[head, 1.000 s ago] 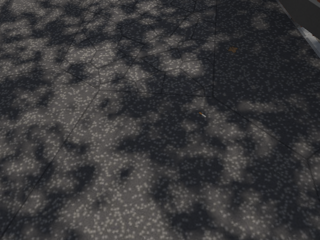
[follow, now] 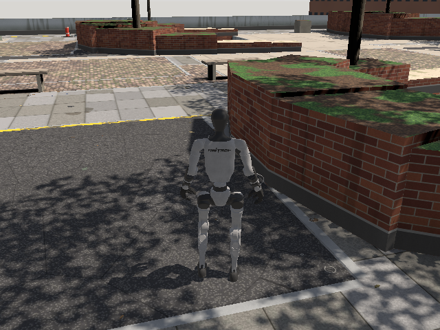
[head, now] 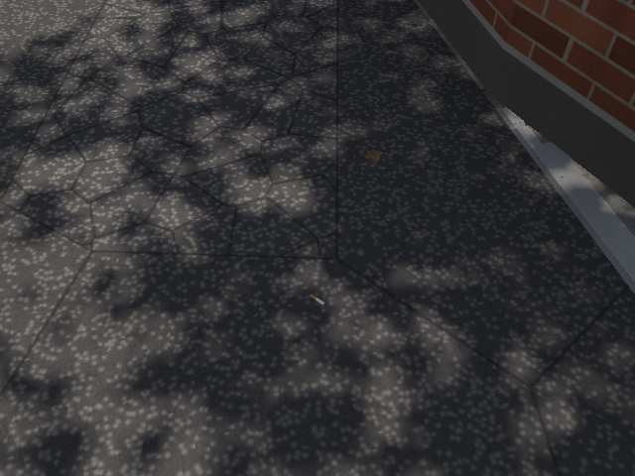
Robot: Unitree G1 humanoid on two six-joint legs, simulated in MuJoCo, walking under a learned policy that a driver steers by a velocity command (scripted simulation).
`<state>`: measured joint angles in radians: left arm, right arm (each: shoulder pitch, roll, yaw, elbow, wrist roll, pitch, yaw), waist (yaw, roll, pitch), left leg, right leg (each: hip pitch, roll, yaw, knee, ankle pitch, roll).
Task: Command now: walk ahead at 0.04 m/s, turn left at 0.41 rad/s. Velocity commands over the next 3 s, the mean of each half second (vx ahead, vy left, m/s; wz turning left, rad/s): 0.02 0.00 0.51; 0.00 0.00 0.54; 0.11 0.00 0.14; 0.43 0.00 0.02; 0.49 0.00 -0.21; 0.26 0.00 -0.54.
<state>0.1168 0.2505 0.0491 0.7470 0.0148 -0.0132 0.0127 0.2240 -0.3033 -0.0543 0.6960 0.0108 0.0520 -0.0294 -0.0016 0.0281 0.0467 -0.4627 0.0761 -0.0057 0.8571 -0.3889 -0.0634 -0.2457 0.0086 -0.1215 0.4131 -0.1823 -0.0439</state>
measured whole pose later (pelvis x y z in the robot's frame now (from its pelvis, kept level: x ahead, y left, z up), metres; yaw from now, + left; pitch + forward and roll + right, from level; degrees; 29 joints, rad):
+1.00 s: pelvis +0.03 +0.03 +0.00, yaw +33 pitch +1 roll +0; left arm 0.15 0.30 0.07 0.75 -0.02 0.02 0.01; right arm 0.17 -0.31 -0.06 0.57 0.01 0.06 0.00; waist 0.03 0.00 0.08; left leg -0.34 0.02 0.00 0.67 -0.35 -0.06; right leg -0.21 -0.07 -0.09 0.46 -0.27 0.02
